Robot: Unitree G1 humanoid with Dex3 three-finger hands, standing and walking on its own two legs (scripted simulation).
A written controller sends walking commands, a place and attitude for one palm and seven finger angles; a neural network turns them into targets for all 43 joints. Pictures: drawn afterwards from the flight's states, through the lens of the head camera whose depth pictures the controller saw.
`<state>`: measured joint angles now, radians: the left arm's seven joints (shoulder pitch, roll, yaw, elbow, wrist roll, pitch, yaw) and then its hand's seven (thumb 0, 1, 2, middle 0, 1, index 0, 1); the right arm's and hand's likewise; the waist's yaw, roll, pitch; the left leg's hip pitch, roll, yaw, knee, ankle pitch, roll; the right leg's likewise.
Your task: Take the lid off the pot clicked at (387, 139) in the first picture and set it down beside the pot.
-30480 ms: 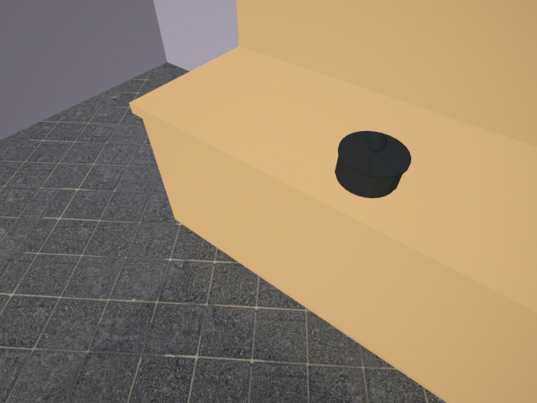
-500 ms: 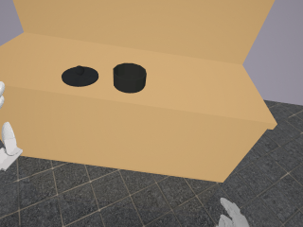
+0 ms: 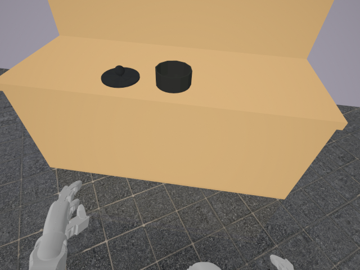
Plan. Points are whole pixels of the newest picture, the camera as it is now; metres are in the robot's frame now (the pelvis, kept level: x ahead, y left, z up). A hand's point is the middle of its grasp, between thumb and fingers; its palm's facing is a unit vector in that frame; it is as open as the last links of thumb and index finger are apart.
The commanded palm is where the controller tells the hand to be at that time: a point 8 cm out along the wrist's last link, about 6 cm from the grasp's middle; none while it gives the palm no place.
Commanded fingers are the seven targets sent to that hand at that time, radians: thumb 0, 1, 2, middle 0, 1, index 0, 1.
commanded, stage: stop stepping back and stand still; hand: left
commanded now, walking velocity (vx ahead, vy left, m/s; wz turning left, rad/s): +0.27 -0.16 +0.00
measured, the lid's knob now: (119, 70) +0.95 +0.28 -0.02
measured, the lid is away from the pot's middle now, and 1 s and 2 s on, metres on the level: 0.25 0.25 0.25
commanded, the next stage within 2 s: let the arm hang, fingers relaxed in 1.28 s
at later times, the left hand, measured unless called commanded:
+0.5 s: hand out of the picture +0.06 +0.22 -0.18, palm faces +0.07 -0.97 -0.24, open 7.3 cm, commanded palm none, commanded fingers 0.00 0.90 0.90 -0.20 -0.30 -0.20 -0.30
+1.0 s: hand out of the picture +0.17 +0.21 -0.14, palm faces +0.06 -0.98 -0.18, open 7.4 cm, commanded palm none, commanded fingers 0.00 0.90 0.90 -0.20 -0.30 -0.20 -0.30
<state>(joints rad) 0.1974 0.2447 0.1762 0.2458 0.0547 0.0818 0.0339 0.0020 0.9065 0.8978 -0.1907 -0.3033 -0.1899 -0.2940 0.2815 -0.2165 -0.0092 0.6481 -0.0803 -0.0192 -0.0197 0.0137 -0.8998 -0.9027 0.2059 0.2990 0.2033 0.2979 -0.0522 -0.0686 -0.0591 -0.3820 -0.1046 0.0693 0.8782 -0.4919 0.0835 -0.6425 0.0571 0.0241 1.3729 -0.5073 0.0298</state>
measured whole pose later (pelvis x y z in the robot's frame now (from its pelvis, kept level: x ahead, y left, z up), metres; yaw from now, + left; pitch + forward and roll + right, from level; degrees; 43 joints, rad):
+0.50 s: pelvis +0.00 +0.02 -0.02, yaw +2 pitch +5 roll +0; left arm 0.29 0.21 0.08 0.82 0.06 0.00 0.05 0.00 0.92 0.90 -0.20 -0.30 -0.20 -0.29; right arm 0.30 -0.15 -0.03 0.73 -0.04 0.02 -0.02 0.01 -0.90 -0.90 0.20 0.30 0.20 0.30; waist -0.01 -0.08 -0.04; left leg -0.45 0.04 0.03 0.99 -0.65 -0.02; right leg -0.50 -0.03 -0.02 1.05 -0.63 -0.02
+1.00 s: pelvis +0.06 +0.04 +0.03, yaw +5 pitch +2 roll -1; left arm 0.15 0.18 0.03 0.86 0.02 0.03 0.03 0.00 0.91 0.90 -0.20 -0.30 -0.20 -0.29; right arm 0.28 -0.18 -0.05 0.87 -0.02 0.02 -0.02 0.01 -0.91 -0.90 0.20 0.30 0.20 0.30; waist -0.05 -0.03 0.04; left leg -0.33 0.02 -0.02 0.73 -0.43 0.00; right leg -0.42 0.02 0.00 0.73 -0.33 0.00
